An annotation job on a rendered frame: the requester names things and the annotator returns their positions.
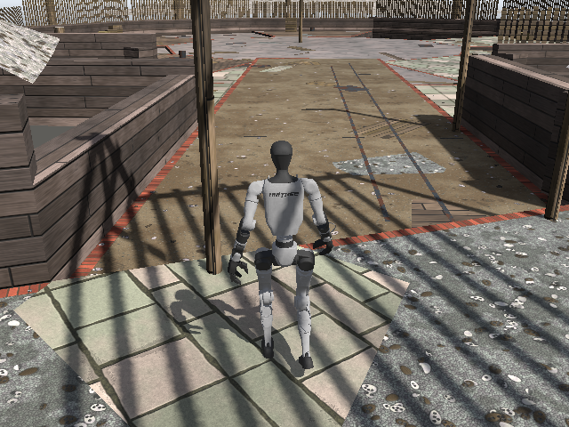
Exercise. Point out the right robot forearm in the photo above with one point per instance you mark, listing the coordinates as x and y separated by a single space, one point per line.
324 231

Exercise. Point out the left robot forearm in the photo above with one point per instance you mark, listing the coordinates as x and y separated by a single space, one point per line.
240 243

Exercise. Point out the robot thigh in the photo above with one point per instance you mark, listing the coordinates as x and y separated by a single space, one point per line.
263 265
304 270

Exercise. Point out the left robot hand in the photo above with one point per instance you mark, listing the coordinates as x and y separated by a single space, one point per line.
233 272

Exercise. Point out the right robot thigh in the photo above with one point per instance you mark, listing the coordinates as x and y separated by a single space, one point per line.
304 270

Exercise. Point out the robot left upper arm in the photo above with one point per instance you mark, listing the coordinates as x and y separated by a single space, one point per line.
250 204

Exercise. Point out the right robot hand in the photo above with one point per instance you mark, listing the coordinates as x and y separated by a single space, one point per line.
320 242

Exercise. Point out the left robot thigh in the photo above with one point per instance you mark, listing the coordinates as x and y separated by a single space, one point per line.
263 265

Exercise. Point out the robot right upper arm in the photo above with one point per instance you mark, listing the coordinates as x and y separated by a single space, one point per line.
315 200

